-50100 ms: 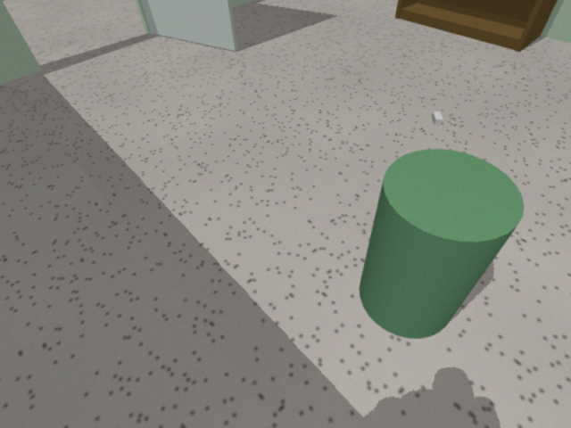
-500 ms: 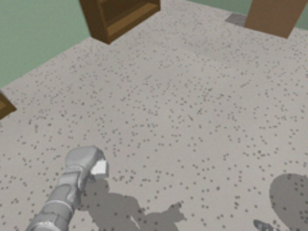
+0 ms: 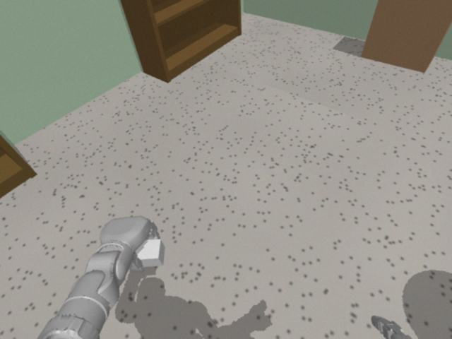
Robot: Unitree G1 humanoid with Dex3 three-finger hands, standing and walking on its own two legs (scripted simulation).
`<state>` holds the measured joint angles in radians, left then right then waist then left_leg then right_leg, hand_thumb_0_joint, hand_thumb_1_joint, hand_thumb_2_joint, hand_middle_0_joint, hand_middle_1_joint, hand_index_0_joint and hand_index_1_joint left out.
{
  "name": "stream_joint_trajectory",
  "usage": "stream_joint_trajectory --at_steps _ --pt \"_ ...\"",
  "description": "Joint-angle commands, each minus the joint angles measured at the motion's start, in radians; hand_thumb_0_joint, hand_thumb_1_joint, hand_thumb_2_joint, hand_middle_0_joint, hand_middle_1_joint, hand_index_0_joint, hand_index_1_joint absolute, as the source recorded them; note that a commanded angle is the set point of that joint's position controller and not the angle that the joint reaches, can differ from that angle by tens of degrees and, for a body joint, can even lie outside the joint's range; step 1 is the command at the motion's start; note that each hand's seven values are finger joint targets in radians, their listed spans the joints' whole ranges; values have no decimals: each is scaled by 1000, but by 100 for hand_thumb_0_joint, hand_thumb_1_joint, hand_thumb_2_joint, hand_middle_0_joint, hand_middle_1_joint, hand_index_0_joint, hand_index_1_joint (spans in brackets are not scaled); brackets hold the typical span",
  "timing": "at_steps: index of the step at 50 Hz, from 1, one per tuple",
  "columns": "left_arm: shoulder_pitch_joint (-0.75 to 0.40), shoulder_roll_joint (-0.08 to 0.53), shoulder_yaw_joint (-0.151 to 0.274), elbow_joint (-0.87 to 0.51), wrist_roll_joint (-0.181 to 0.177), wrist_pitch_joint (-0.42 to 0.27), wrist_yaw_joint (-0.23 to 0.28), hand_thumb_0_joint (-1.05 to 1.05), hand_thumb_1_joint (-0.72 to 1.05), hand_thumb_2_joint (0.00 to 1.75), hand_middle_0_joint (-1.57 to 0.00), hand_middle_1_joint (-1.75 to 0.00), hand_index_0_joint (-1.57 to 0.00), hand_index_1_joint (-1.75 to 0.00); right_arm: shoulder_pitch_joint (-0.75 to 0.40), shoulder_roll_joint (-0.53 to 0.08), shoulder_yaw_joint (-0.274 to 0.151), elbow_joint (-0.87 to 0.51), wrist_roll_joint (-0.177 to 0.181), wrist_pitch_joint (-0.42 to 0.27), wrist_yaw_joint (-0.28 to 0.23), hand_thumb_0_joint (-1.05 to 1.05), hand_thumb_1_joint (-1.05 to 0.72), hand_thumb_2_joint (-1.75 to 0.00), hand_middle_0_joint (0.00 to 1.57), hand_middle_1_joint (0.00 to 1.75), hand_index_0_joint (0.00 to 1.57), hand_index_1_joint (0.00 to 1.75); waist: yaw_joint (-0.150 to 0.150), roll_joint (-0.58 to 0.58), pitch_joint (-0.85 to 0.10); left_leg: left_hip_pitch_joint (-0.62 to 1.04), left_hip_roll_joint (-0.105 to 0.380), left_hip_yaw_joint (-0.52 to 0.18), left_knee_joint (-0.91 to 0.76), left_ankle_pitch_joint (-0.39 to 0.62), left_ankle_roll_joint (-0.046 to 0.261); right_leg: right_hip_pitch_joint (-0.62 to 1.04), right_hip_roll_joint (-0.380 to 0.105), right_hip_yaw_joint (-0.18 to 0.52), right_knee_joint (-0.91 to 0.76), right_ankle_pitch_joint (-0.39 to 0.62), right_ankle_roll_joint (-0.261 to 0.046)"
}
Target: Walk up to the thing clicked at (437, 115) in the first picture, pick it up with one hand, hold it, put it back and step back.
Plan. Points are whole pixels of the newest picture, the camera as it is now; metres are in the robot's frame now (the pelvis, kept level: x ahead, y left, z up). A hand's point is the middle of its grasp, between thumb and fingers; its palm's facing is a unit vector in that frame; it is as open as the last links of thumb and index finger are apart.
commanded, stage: hold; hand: left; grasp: from above
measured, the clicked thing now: (141, 253) +0.32 +0.22 -0.08
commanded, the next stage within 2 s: crouch in 1.28 s
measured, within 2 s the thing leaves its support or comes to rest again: neither
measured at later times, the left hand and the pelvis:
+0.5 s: hand (134, 259) +0.29 +0.21 -0.03, palm faces -0.44 -0.05 -0.90, open 7.1 cm; pelvis -0.01 -0.01 +0.01, yaw +0 degrees
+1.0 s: hand (134, 260) +0.29 +0.21 -0.03, palm faces -0.45 -0.05 -0.89, open 7.1 cm; pelvis -0.01 -0.01 +0.01, yaw +0 degrees
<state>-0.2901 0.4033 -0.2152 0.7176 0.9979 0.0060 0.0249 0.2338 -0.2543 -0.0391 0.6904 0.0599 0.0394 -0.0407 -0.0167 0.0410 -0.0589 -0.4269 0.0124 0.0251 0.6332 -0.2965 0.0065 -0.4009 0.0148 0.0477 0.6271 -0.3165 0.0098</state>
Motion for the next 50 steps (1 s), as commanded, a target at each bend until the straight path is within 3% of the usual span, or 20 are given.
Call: stream_joint_trajectory --at_steps 1,6,7,15,24,27,30,33,36,39,41,45,47,50 --pt "-301 199 87 -185 -9 0 27 0 86 28 -120 -22 -122 -21 -48 -138 -44 -127 0 -37 -16 0 -89 -90 20 30 20 30 3 -9 -237 199 -20 0 -93 261 8 76 35 -21 -108 242 -20" --pt "-308 199 81 -215 -19 -6 4 0 83 25 -117 -23 -120 -20 -56 -137 -37 -142 3 -35 -19 0 -90 -90 20 30 20 30 0 -16 -215 196 -16 -6 -120 216 8 80 35 -18 -128 198 -22" --pt "-288 214 96 -202 -17 -7 3 0 82 26 -118 -21 -119 -19 -64 -138 -37 -146 5 -34 -20 0 -90 -90 20 30 20 30 13 -29 -205 199 -20 -2 -125 211 10 93 32 -19 -138 193 -21" --pt "-319 212 100 -249 -13 -11 18 0 84 30 -119 -23 -120 -21 -76 -135 -32 -144 4 -32 -24 0 -89 -90 20 30 20 30 3 -23 -218 239 -20 2 -142 213 10 104 30 -14 -157 196 -18" --pt "-292 209 96 -251 -17 -5 0 0 82 27 -116 -24 -119 -22 -109 -129 -27 -149 9 -29 -26 0 -90 -90 20 30 20 30 20 -21 -192 247 -26 9 -174 185 12 130 24 -12 -191 166 -17" --pt "-316 197 75 -279 -19 -3 -10 0 83 25 -116 -24 -119 -21 -115 -127 -24 -152 9 -29 -28 0 -89 -90 20 30 20 30 6 -37 -200 261 -26 11 -173 194 15 125 21 -9 -199 182 -12" --pt "-274 213 102 -269 -28 -2 -19 0 82 27 -118 -22 -119 -20 -123 -127 -23 -157 12 -27 -29 0 -89 -90 20 30 20 30 22 -25 -175 261 -25 11 -188 174 13 136 22 -12 -209 154 -16" --pt "-289 186 71 -278 -28 -2 -26 0 83 25 -116 -24 -119 -21 -130 -126 -20 -161 15 -26 -30 0 -90 -90 20 30 20 30 14 -31 -171 266 -21 8 -196 186 11 128 26 -14 -204 164 -19" --pt "-273 222 109 -278 -20 -4 -19 0 80 25 -116 -21 -118 -19 -133 -125 -22 -160 15 -25 -31 0 -90 -90 20 30 20 30 28 -34 -181 269 -26 11 -194 203 13 147 22 -13 -208 179 -17" --pt "-310 186 68 -288 -23 -10 -22 0 82 26 -117 -22 -119 -21 -134 -121 -18 -159 14 -25 -31 0 -90 -90 20 30 20 30 7 -48 -173 278 -24 10 -194 191 16 134 22 -13 -213 175 -13" --pt "-314 224 107 -281 -13 -9 -11 0 79 24 -114 -23 -117 -20 -124 -124 -19 -152 13 -23 -33 0 -90 -90 20 30 20 30 14 -17 -189 283 -30 15 -191 198 15 135 18 -9 -215 181 -13" --pt "-290 188 82 -292 -17 -6 -8 0 81 28 -116 -24 -118 -22 -133 -121 -22 -156 13 -23 -31 0 -89 -90 20 30 20 30 15 -27 -201 298 -25 9 -196 223 11 148 23 -15 -211 199 -16" --pt "-261 215 112 -285 -12 -2 -5 0 81 27 -117 -22 -119 -20 -132 -123 -25 -153 15 -20 -32 0 -89 -90 20 30 20 30 25 -22 -197 294 -28 13 -198 231 12 159 21 -15 -215 208 -16" --pt "-288 194 80 -284 -14 -3 -11 0 81 27 -117 -23 -119 -21 -124 -122 -25 -147 15 -16 -32 0 -89 -90 20 30 20 30 7 -31 -198 302 -25 14 -194 252 15 151 23 -16 -211 236 -14"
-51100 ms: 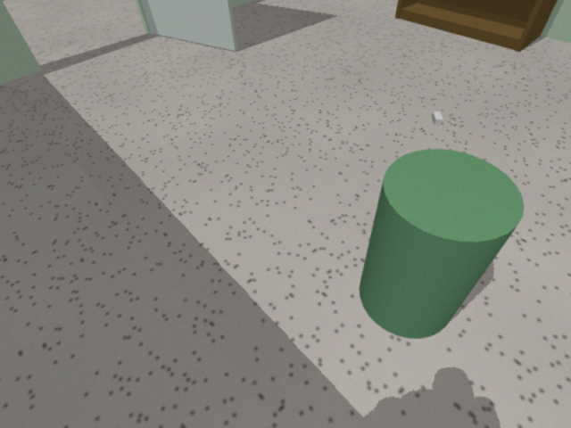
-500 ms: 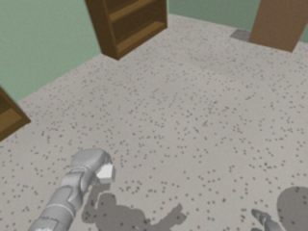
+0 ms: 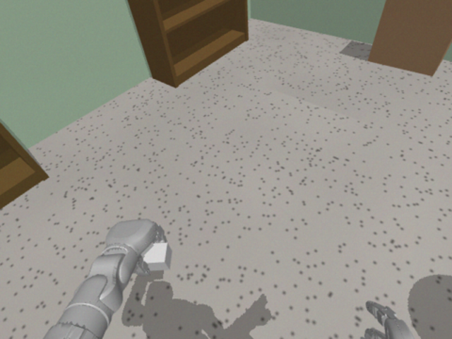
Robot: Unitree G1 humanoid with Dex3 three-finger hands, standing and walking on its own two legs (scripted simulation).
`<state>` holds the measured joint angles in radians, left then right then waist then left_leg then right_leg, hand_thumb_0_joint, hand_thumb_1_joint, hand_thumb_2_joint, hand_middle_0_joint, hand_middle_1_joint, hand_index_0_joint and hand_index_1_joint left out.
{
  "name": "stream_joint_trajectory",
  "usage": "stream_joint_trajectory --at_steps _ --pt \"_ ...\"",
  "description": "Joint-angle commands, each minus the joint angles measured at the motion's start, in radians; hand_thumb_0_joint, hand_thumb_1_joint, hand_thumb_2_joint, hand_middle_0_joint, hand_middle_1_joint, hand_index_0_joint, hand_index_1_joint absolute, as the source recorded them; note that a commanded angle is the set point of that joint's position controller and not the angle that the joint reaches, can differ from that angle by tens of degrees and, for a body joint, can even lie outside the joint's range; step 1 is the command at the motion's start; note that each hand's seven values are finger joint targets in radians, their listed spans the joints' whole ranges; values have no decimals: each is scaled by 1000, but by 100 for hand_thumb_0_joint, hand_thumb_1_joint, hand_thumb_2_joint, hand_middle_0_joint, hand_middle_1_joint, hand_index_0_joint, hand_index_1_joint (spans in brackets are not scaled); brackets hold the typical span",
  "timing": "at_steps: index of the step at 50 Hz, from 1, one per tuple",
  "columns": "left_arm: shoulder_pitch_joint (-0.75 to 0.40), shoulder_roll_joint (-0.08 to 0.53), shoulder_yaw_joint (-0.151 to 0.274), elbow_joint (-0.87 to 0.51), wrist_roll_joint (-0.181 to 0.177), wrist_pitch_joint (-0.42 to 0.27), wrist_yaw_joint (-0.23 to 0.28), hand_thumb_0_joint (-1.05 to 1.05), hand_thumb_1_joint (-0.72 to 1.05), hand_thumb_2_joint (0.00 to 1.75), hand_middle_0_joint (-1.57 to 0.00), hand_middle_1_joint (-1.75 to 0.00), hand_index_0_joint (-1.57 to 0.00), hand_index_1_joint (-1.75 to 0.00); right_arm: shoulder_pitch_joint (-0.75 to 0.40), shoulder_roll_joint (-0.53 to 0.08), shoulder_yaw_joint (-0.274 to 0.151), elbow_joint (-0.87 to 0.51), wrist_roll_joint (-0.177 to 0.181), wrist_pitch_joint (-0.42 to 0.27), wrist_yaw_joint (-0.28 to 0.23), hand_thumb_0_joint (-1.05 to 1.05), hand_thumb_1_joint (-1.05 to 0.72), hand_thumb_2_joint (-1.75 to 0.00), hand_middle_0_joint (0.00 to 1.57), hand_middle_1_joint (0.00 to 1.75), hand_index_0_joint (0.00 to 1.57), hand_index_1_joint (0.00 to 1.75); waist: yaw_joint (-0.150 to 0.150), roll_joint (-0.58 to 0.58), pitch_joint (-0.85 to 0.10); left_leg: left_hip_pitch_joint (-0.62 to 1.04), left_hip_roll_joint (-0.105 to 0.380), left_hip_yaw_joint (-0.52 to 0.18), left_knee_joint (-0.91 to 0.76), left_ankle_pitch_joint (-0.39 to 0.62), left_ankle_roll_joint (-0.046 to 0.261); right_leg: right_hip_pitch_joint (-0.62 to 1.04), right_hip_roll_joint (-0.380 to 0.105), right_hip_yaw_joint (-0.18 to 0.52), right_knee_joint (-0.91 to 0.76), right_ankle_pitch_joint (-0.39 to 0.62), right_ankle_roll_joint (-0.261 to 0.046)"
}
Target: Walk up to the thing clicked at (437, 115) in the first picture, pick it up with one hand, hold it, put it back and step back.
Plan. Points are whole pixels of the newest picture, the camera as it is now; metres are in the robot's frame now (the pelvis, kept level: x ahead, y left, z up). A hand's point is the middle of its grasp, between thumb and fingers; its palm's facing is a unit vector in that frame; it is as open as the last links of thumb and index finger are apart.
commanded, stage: hold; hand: left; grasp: from above
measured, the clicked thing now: (148, 257) +0.31 +0.21 -0.07
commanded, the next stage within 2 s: crouch in 0.28 s
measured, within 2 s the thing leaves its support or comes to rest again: neither
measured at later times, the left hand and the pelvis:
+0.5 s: hand (139, 255) +0.30 +0.22 -0.04, palm faces -0.45 -0.05 -0.89, open 7.0 cm; pelvis +0.01 +0.00 +0.00, yaw +0 degrees
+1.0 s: hand (160, 273) +0.34 +0.24 -0.23, palm faces -0.42 +0.06 -0.91, open 7.0 cm; pelvis -0.04 +0.00 -0.13, yaw +1 degrees
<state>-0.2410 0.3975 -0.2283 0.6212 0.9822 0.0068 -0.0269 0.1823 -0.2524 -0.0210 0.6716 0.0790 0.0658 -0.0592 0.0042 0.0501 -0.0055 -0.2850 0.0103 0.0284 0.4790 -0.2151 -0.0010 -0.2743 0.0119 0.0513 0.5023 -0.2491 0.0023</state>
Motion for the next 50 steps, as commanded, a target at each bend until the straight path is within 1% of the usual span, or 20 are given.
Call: stream_joint_trajectory --at_steps 1,2,4,7,10,15,18,19,20,22,26,31,34,36,40,41,43,46,48,50 --pt "-354 211 104 -189 0 -5 41 0 81 26 -116 -23 -119 -21 -68 -124 -44 -125 -5 -43 -14 0 -90 -90 20 30 20 30 -11 -44 -257 160 -22 9 -39 173 23 29 26 -22 -86 170 -6" --pt "-356 236 124 -191 0 -9 44 0 80 26 -117 -21 -118 -19 -67 -127 -45 -123 -3 -42 -15 0 -90 -90 20 30 20 30 -3 -34 -263 164 -23 9 -43 170 22 39 25 -20 -88 165 -8" --pt "-359 227 118 -177 -2 -11 39 0 80 26 -116 -21 -118 -19 -65 -124 -44 -126 -3 -41 -16 0 -90 -90 20 30 20 30 -4 -23 -259 164 -24 12 -44 175 22 36 24 -18 -90 172 -9" --pt "-353 193 83 -189 -9 -16 33 0 81 25 -116 -23 -118 -21 -67 -125 -45 -130 -3 -41 -15 0 -90 -90 20 30 20 30 -11 -37 -260 170 -25 11 -43 182 24 38 23 -19 -92 182 -7" --pt "-299 191 94 -172 -12 -11 36 0 79 25 -115 -21 -117 -19 -67 -126 -49 -134 0 -38 -14 0 -90 -90 20 30 20 30 6 -33 -256 167 -23 10 -49 205 19 55 25 -25 -88 193 -13" --pt "-348 238 125 -169 6 -12 41 0 80 23 -116 -20 -118 -18 -64 -127 -47 -132 1 -32 -15 0 -90 -90 20 30 20 30 7 -36 -245 157 -25 10 -46 208 20 47 24 -26 -91 201 -11" --pt "-337 202 96 -169 5 -16 35 0 81 24 -117 -20 -119 -18 -58 -127 -49 -133 -1 -30 -14 0 -90 -90 20 30 20 30 -7 -52 -250 169 -25 12 -41 214 24 47 22 -23 -93 213 -7" --pt "-354 203 96 -192 1 -19 36 0 87 16 -115 -28 -122 -23 -56 -129 -50 -134 -1 -30 -14 0 -92 -91 20 30 20 30 -4 -35 -265 176 -24 11 -43 214 22 46 23 -23 -89 212 -11" --pt "-339 209 104 -182 1 -19 38 0 79 17 -107 -25 -114 -20 -52 -129 -51 -134 -2 -30 -13 0 -88 -89 20 30 20 30 1 -23 -259 172 -24 10 -45 214 19 49 24 -24 -89 206 -12" --pt "-315 201 107 -157 2 -24 46 0 81 22 -116 -19 -119 -17 -57 -129 -50 -135 -3 -27 -13 0 -89 -90 20 30 20 30 -2 -36 -238 162 -22 7 -49 196 19 44 25 -28 -91 186 -14" --pt "-293 170 91 -95 23 -33 84 0 86 21 -119 -19 -122 -16 -47 -126 -52 -132 -4 -22 -10 0 -89 -90 20 30 20 30 -12 -67 -210 133 -27 9 -34 188 21 14 22 -30 -83 185 -12" --pt "-339 147 80 63 61 -55 176 0 84 22 -121 -15 -123 -14 -17 -133 -55 -106 -24 -16 2 0 -89 -90 20 30 20 30 -43 -92 -167 8 -28 3 57 121 17 -106 19 -35 -9 125 -12" --pt "-463 167 89 90 102 -69 239 0 86 19 -121 -17 -123 -15 15 -142 -70 -80 -38 -17 13 0 -89 -90 20 30 20 30 -59 -56 -270 -52 -29 6 166 118 13 -191 17 -30 90 131 -13" --pt "-492 130 74 177 126 -73 281 0 87 24 -122 -20 -124 -18 36 -143 -77 -63 -50 -25 22 0 -89 -90 20 30 20 30 -77 -48 -289 -155 -27 -1 275 98 8 -307 20 -33 193 114 -17" --pt "-555 150 101 282 181 -80 358 0 87 23 -120 -22 -123 -20 78 -150 -89 -55 -72 -37 41 0 -90 -90 20 30 20 30 -88 -31 -438 -351 -23 -7 500 72 13 -507 24 -38 391 80 -21" --pt "-570 140 99 294 184 -81 371 0 87 21 -121 -22 -124 -19 92 -155 -93 -56 -73 -40 44 0 -90 -90 20 30 20 30 -94 -25 -471 -385 -22 -7 535 64 14 -543 26 -45 432 70 -24" --pt "-637 187 131 305 197 -79 395 0 87 26 -121 -23 -124 -21 109 -165 -97 -46 -80 -46 44 0 -90 -90 20 30 20 30 -93 34 -540 -442 -23 -13 602 39 14 -625 28 -55 501 41 -28" --pt "-706 214 144 396 206 -73 417 0 88 26 -122 -22 -124 -20 122 -173 -100 -33 -92 -57 37 0 -89 -90 20 30 20 30 -116 42 -550 -590 -19 -31 690 -60 15 -768 34 -69 606 -40 -34" --pt "-683 214 154 461 204 -61 428 0 85 26 -120 -21 -123 -19 122 -168 -97 -30 -96 -69 33 0 -89 -90 20 30 20 30 -112 27 -571 -711 -22 -34 756 -112 19 -841 34 -73 674 -84 -36" --pt "-724 261 189 423 193 -56 436 0 84 24 -117 -23 -120 -20 128 -179 -100 -36 -103 -80 31 0 -89 -89 20 30 20 30 -103 61 -657 -747 -19 -52 802 -154 14 -890 31 -79 740 -124 -40"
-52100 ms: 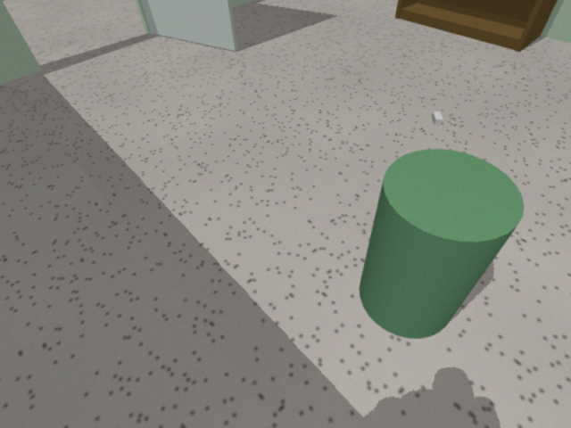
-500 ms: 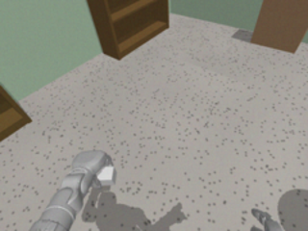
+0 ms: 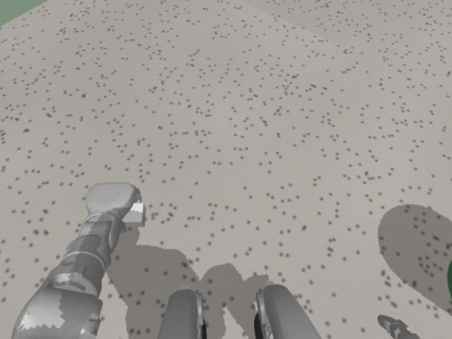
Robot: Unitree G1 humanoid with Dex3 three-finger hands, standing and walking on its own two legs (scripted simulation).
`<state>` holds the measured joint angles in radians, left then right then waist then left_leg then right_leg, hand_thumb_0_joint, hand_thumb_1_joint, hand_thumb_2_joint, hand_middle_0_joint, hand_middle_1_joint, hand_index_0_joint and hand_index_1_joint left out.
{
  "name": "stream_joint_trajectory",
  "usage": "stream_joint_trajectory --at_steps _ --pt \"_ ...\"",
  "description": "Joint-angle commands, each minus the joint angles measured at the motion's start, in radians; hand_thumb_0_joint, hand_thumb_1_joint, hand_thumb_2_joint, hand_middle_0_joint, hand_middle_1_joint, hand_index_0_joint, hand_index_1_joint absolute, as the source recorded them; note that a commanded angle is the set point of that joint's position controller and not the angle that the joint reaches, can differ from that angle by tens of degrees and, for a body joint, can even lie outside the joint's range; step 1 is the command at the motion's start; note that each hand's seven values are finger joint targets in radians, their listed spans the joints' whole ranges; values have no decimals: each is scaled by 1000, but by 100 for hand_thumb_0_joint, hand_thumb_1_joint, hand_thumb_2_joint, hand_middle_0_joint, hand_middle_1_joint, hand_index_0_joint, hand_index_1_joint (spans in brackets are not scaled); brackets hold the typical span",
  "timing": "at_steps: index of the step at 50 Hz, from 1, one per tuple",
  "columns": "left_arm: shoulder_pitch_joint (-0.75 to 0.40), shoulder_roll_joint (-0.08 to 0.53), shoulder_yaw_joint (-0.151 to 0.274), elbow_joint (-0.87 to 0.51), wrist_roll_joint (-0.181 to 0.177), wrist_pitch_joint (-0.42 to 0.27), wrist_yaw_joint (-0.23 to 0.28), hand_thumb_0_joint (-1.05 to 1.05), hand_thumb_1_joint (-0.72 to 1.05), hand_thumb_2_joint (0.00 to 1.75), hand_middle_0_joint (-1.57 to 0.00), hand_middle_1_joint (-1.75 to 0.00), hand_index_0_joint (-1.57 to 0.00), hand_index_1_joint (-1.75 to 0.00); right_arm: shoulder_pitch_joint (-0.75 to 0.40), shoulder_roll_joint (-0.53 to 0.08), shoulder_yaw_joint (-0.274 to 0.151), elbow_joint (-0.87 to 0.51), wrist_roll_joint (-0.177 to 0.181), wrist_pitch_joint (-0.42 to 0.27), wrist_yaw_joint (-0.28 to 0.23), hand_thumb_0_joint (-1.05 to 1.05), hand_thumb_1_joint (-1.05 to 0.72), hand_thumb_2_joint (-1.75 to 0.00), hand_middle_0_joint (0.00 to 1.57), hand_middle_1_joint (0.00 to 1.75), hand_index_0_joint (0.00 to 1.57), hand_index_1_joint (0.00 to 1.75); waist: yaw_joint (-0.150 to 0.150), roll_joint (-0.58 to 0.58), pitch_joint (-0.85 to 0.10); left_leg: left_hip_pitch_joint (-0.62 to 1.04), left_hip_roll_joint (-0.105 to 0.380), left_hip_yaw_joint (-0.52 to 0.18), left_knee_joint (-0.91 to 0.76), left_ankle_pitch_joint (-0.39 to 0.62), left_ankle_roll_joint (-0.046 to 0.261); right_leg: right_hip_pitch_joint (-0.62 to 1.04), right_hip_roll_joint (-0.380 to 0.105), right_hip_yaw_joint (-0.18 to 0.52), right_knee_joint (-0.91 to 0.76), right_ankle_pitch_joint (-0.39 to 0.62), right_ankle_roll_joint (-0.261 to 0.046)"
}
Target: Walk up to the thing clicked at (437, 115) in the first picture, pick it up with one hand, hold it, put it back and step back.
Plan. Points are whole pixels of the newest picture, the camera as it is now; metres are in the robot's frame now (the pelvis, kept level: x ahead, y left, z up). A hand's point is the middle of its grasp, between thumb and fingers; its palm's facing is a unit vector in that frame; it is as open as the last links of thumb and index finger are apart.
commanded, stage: crouch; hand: left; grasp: from above
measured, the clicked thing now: (123, 215) +0.40 +0.23 -0.14
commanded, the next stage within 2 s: lower in 1.30 s
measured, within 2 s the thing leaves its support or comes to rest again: neither
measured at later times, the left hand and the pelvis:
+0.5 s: hand (142, 233) +0.41 +0.23 -0.34, palm faces -0.46 +0.01 -0.89, open 7.1 cm; pelvis -0.03 +0.00 -0.18, yaw -2 degrees
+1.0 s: hand (147, 236) +0.43 +0.24 -0.43, palm faces -0.46 -0.01 -0.89, open 7.0 cm; pelvis -0.03 +0.00 -0.26, yaw -6 degrees
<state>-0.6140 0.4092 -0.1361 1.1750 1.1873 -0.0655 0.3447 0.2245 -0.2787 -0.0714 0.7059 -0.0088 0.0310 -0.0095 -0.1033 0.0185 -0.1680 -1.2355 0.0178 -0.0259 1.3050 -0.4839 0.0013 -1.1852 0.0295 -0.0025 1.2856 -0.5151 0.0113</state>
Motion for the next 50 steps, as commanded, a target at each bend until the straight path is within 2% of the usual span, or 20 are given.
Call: stream_joint_trajectory --at_steps 1,3,4,6,11,13,14,18,22,24,25,26,30,34,37,38,40,41,43,50 --pt "-356 202 71 -128 -27 20 58 0 83 25 -118 -21 -120 -19 94 -151 -52 -69 -18 -49 -19 0 -89 -89 20 30 20 30 -7 96 -520 190 -24 -1 1 103 11 -17 14 -29 -15 132 -51" --pt "-427 253 92 -180 -32 22 55 0 83 24 -119 -22 -121 -19 99 -162 -60 -66 -18 -54 -24 0 -89 -90 20 30 20 30 -8 140 -574 193 -17 -19 23 62 4 -83 9 -35 31 92 -56" --pt "-418 231 81 -117 -31 30 51 0 82 22 -118 -20 -121 -17 97 -155 -53 -54 -20 -58 -27 0 -89 -90 20 30 20 30 -29 128 -546 131 -17 -20 47 42 7 -112 11 -40 57 80 -55" --pt "-463 294 114 -140 -32 25 47 0 79 26 -116 -23 -118 -21 99 -165 -53 -50 -26 -64 -26 0 -89 -90 20 30 20 30 -25 122 -577 80 -18 -34 84 -9 7 -163 13 -47 107 35 -58" --pt "-480 278 106 -50 -44 2 32 0 79 26 -115 -23 -117 -21 111 -161 -40 -34 -38 -78 -17 0 -89 -89 20 30 20 30 -65 78 -556 -99 -26 -29 211 -107 22 -281 12 -48 188 -52 -56" --pt "-523 331 125 -56 -39 -21 29 0 81 25 -116 -22 -119 -19 112 -165 -36 -30 -41 -85 -10 0 -89 -90 20 30 20 30 -68 90 -575 -131 -27 -40 250 -139 23 -337 13 -53 227 -85 -58" --pt "-488 312 121 -17 -36 -28 27 0 81 27 -118 -22 -120 -19 114 -165 -32 -26 -44 -86 -4 0 -89 -90 20 30 20 30 -73 81 -558 -146 -26 -47 264 -140 21 -365 8 -59 249 -83 -57" --pt "-536 380 158 -43 -3 -60 50 0 84 28 -120 -21 -122 -19 118 -169 -19 -16 -53 -96 12 0 -89 -90 20 30 20 30 -62 165 -633 -158 -26 -45 334 -118 15 -445 9 -65 331 -67 -61" --pt "-569 400 184 -48 26 -75 79 0 84 27 -120 -20 -123 -18 135 -180 -10 6 -71 -103 35 0 -89 -90 20 30 20 30 -75 238 -707 -123 -20 -49 409 -3 10 -518 5 -81 414 18 -60" --pt "-553 427 205 -24 33 -77 92 0 81 26 -119 -19 -121 -17 138 -178 -9 12 -75 -104 45 0 -90 -90 20 30 20 30 -68 229 -708 -147 -21 -39 447 24 15 -511 8 -84 431 43 -57" --pt "-539 395 193 -9 30 -73 99 0 81 26 -119 -18 -121 -16 135 -168 -6 10 -80 -107 51 0 -90 -90 20 30 20 30 -70 224 -697 -157 -21 -32 465 37 18 -517 11 -84 435 56 -56" --pt "-573 400 196 -35 28 -76 102 0 81 26 -118 -20 -120 -18 142 -166 -4 14 -85 -107 58 0 -90 -90 20 30 20 30 -84 226 -718 -157 -20 -21 493 61 24 -512 14 -82 439 80 -54" --pt "-564 412 206 -4 26 -75 105 0 82 28 -119 -21 -122 -19 143 -169 -5 19 -96 -110 76 0 -90 -90 20 30 20 30 -88 228 -695 -205 -15 -15 552 84 27 -519 15 -86 479 108 -48" --pt "-563 405 200 6 24 -85 99 0 86 27 -122 -19 -124 -17 138 -168 -8 27 -103 -107 88 0 -90 -90 20 30 20 30 -92 205 -692 -267 -13 -12 599 66 32 -521 27 -89 511 108 -45" --pt "-552 446 226 14 25 -95 101 0 86 29 -122 -19 -124 -17 129 -175 -9 29 -104 -105 94 0 -90 -90 20 30 20 30 -78 224 -658 -298 -8 -18 618 51 26 -570 31 -98 549 88 -49" --pt "-536 422 210 41 29 -95 96 0 86 29 -122 -19 -124 -18 131 -169 -7 29 -106 -103 99 0 -90 -90 20 30 20 30 -89 215 -643 -301 -9 -18 630 61 28 -566 32 -97 554 99 -48" --pt "-543 453 220 40 45 -106 93 0 83 27 -120 -18 -122 -17 134 -177 -6 35 -108 -98 106 0 -91 -90 20 30 20 30 -85 218 -638 -327 -9 -14 651 81 30 -561 37 -96 573 123 -47" --pt "-563 486 248 4 45 -114 96 0 81 26 -119 -17 -121 -16 143 -180 -9 41 -111 -95 108 0 -90 -90 20 30 20 30 -80 203 -658 -343 -8 -11 671 91 33 -552 39 -96 578 138 -43" --pt "-548 477 246 18 43 -121 97 0 83 25 -120 -18 -122 -16 140 -175 -6 39 -113 -95 115 0 -90 -90 20 30 20 30 -75 217 -650 -343 -7 -13 681 92 30 -569 39 -101 601 133 -46" --pt "-590 491 250 71 66 -135 113 0 82 24 -118 -19 -120 -17 133 -193 5 43 -122 -92 125 0 -90 -90 20 30 20 30 -97 237 -627 -380 -3 -30 710 19 25 -652 43 -124 662 71 -51"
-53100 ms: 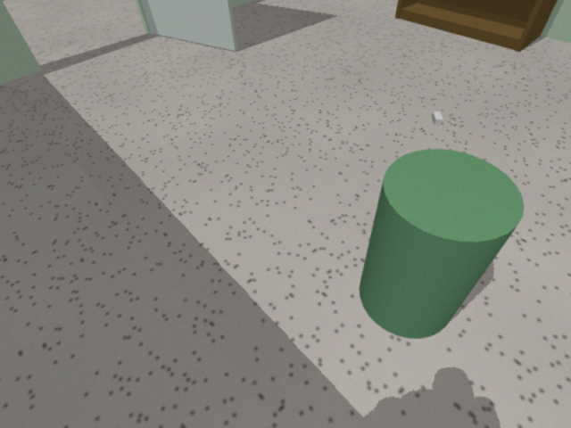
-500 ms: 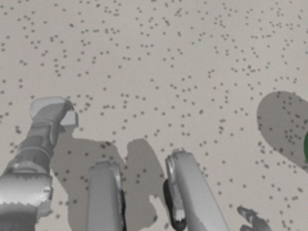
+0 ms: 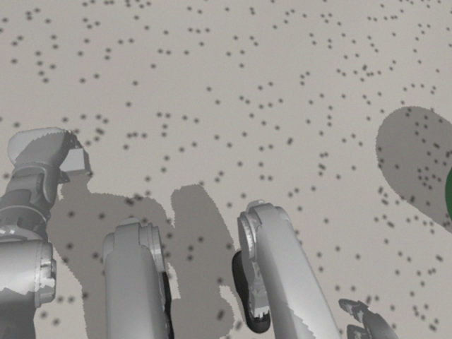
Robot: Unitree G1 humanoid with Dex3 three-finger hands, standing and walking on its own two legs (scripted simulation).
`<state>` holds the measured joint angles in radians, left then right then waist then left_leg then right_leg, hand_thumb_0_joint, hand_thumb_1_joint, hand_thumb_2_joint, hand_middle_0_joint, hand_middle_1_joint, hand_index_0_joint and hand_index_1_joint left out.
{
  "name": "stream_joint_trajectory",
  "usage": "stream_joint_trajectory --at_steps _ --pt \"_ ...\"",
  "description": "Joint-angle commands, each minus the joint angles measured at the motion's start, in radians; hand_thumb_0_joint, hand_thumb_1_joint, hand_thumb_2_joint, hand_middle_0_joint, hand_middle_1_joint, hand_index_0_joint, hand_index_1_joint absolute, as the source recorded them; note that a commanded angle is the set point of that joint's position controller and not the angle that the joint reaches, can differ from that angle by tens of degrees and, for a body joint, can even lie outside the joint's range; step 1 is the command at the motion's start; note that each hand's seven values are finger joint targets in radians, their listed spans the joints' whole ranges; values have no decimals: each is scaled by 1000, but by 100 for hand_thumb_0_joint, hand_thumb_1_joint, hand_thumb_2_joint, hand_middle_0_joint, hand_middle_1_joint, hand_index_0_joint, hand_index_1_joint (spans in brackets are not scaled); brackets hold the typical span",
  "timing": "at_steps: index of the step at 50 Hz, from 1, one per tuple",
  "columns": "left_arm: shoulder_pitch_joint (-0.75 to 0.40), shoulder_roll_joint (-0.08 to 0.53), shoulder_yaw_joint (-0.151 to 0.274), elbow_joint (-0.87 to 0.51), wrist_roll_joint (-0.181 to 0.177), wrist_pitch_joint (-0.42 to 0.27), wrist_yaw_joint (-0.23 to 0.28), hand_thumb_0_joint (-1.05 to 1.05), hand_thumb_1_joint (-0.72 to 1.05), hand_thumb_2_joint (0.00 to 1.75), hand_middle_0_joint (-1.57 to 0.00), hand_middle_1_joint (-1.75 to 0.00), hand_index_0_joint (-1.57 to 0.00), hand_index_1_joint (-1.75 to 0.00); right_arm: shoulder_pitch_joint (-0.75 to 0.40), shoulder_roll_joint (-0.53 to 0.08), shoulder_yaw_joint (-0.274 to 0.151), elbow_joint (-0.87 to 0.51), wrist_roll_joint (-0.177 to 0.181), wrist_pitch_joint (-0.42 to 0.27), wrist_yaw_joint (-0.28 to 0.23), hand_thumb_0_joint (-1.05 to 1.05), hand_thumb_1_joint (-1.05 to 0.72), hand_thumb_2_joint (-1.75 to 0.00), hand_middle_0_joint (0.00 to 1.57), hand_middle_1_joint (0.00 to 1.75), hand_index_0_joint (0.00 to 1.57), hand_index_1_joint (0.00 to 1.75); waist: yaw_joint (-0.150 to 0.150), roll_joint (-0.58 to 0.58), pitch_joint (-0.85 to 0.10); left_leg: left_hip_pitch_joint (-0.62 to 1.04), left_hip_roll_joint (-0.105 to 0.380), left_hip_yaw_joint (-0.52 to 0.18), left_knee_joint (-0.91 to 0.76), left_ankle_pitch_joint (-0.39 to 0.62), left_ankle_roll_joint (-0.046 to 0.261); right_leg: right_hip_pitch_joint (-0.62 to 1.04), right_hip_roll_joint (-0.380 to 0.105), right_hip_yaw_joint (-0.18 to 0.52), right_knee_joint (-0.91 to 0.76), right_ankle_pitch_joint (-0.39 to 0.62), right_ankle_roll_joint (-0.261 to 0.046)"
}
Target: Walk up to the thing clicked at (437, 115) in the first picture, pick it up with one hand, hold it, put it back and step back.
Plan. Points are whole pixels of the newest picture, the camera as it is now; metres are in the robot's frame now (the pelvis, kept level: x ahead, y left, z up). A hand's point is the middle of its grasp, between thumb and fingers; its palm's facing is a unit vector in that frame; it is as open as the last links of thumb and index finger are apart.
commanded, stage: crouch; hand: left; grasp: from above
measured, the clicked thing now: (62, 164) +0.45 +0.29 -0.21
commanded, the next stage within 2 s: lower in 0.30 s
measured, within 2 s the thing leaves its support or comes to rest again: rests again in 1.98 s
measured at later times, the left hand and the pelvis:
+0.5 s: hand (62, 167) +0.44 +0.29 -0.23, palm faces -0.47 -0.06 -0.88, open 7.0 cm; pelvis +0.00 +0.00 -0.05, yaw -2 degrees
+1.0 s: hand (73, 173) +0.44 +0.29 -0.29, palm faces -0.46 -0.07 -0.88, open 7.0 cm; pelvis +0.00 +0.00 -0.08, yaw -4 degrees
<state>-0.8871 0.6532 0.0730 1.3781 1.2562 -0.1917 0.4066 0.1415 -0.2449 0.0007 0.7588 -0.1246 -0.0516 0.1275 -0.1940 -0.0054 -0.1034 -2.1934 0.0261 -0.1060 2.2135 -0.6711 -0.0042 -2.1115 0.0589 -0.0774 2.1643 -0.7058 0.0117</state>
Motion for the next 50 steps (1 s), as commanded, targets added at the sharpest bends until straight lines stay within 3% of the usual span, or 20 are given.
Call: stream_joint_trajectory --at_steps 1,4,8,18,22,24,26,29,32,36,38,39,45,48,50 --pt "-364 269 37 -133 -2 -10 55 0 81 22 -118 -17 -120 -15 201 -234 -68 -11 -3 -9 -13 0 -90 -90 20 30 20 30 -3 279 -697 552 -11 56 -191 180 32 262 19 -48 -209 244 -54" --pt "-367 276 49 -108 -3 -11 65 0 81 22 -118 -16 -120 -14 204 -236 -55 -7 -11 -13 -14 0 -90 -90 20 30 20 30 -22 265 -665 513 -10 49 -169 147 33 241 16 -58 -193 219 -50" --pt "-358 301 47 -48 -1 -9 68 0 80 21 -117 -17 -119 -15 198 -240 -40 -5 -12 -20 -14 0 -90 -90 20 30 20 30 -18 259 -642 476 -14 53 -155 111 33 227 19 -61 -177 182 -52" --pt "-382 362 63 -28 -15 -9 65 0 79 19 -117 -16 -119 -14 188 -254 -11 -1 -21 -22 -19 0 -90 -90 20 30 20 30 -26 258 -624 386 -11 62 -82 111 40 223 24 -66 -138 191 -44" --pt "-360 367 57 -24 -9 -14 53 0 78 25 -121 -12 -121 -13 193 -253 -1 5 -23 -19 -15 0 -90 -90 20 30 20 30 -28 255 -633 376 -10 57 -60 140 38 244 30 -72 -115 221 -42" --pt "-340 348 45 -2 -11 -20 48 0 81 25 -122 -14 -122 -14 199 -251 5 2 -25 -16 -14 0 -90 -90 20 30 20 30 -45 227 -611 355 -11 56 -42 162 41 261 30 -76 -112 249 -37" --pt "-332 346 41 21 -17 -24 46 0 82 24 -122 -13 -123 -13 190 -255 12 1 -27 -17 -11 0 -90 -90 20 30 20 30 -44 210 -583 340 -9 51 -28 157 43 242 32 -79 -103 246 -36" --pt "-328 370 54 5 -12 -42 52 0 82 21 -121 -15 -122 -14 194 -265 21 -3 -35 -17 -8 0 -90 -90 20 30 20 30 -50 231 -578 332 -8 50 -10 175 41 256 34 -86 -91 266 -33" --pt "-349 407 88 -35 1 -61 74 0 86 20 -123 -15 -125 -14 194 -281 22 -2 -42 -18 -5 0 -90 -90 20 30 20 30 -45 289 -615 398 -6 36 -6 203 29 226 35 -106 -51 283 -41" --pt "-345 398 79 6 22 -66 104 0 84 20 -123 -15 -124 -13 170 -286 30 -9 -50 -24 0 0 -90 -90 20 30 20 30 -66 314 -561 393 -3 28 3 152 25 166 39 -116 -40 237 -46" --pt "-351 437 99 -11 25 -67 124 0 83 22 -122 -14 -123 -13 154 -289 33 -12 -53 -26 0 0 -90 -90 20 30 20 30 -45 367 -571 395 -3 29 -7 133 21 158 39 -116 -33 218 -50" --pt "-352 444 116 -17 23 -64 133 0 86 23 -123 -16 -124 -15 160 -297 31 -15 -56 -28 1 0 -90 -90 20 30 20 30 -56 345 -568 398 -1 24 0 131 21 151 38 -124 -31 214 -48" --pt "-339 427 96 28 31 -41 160 0 87 29 -124 -15 -125 -14 164 -300 45 -5 -67 -49 12 0 -89 -89 20 30 20 30 -82 330 -545 366 2 25 37 157 27 158 42 -125 -23 252 -41" --pt "-317 403 75 75 10 -33 165 0 85 25 -121 -15 -123 -14 151 -295 55 -5 -66 -55 17 0 -89 -89 20 30 20 30 -80 322 -535 360 4 14 41 157 27 149 47 -130 -16 254 -40" --pt "-317 422 90 77 13 -32 167 0 85 23 -120 -16 -122 -14 163 -304 62 -4 -72 -62 20 0 -89 -89 20 30 20 30 -87 322 -525 355 3 15 53 175 27 168 45 -135 -12 271 -37"
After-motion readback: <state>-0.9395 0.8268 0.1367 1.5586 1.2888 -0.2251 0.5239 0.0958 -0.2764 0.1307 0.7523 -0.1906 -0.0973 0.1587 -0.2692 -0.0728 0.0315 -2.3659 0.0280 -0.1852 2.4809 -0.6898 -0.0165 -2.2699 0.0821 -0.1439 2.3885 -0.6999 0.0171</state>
